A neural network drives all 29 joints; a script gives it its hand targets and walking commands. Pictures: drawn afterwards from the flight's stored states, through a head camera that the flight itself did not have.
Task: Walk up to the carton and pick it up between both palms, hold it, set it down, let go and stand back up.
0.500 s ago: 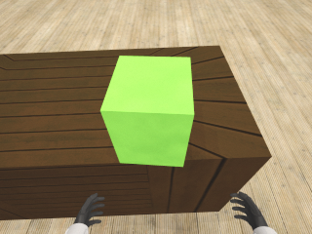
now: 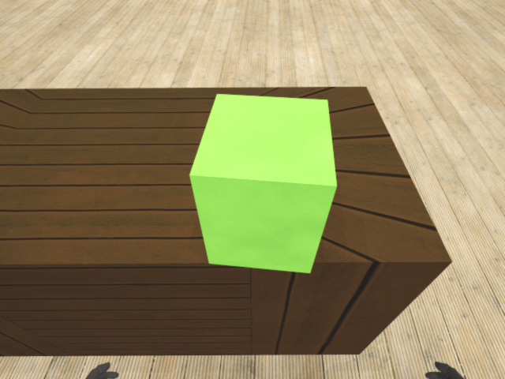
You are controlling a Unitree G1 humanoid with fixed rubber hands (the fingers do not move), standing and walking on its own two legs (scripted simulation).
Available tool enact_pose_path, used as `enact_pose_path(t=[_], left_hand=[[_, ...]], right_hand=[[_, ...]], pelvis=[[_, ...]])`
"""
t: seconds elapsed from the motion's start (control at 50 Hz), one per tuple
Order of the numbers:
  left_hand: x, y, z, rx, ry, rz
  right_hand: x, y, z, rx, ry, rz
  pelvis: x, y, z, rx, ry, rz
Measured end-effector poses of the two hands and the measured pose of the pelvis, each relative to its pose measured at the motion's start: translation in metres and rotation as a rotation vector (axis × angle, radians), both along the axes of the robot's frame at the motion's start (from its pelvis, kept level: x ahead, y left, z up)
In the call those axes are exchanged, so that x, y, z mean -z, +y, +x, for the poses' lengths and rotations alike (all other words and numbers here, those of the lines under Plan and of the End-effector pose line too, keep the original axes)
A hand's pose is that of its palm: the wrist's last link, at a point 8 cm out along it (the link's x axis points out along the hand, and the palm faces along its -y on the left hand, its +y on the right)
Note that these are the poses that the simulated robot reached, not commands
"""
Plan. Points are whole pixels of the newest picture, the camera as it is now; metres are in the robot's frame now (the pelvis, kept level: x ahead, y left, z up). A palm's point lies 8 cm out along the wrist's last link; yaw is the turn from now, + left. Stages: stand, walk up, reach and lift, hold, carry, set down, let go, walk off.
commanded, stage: stand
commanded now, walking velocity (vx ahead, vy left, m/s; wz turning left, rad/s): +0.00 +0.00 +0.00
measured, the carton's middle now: (264, 186) +0.43 +0.00 +0.05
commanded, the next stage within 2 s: none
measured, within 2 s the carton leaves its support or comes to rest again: neither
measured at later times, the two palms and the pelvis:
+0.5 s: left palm out of the picture +0.05 +0.32 -0.11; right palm out of the picture +0.07 -0.30 -0.10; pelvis -0.01 +0.02 +0.00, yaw +0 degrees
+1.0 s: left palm out of the picture +0.06 +0.32 -0.11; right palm out of the picture +0.07 -0.30 -0.10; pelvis +0.00 +0.01 +0.00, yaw +1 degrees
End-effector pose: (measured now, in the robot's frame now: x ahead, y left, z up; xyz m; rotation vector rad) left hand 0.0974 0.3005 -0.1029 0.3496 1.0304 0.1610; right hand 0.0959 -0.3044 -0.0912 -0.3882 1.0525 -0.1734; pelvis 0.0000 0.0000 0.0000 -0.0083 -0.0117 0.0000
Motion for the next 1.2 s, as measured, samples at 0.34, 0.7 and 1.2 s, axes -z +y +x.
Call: enact_pose_path(t=[0.34,0.7,1.2], left_hand=[[0.007,0.022,-0.031,-0.029,0.093,0.01],[0.009,0.018,-0.04,-0.053,0.141,0.007],[0.009,0.01,-0.027,-0.079,0.145,0.009]], right_hand=[[0.006,0.011,-0.025,0.032,0.07,-0.001],[0.007,0.006,-0.02,0.053,0.086,0.002],[0.01,-0.004,-0.016,0.05,0.125,-0.005]], pelvis=[[-0.003,0.014,-0.01,0.002,-0.006,0.001],[-0.004,0.012,-0.008,-0.007,-0.013,0.006],[-0.005,0.003,0.0,-0.022,-0.014,0.004]])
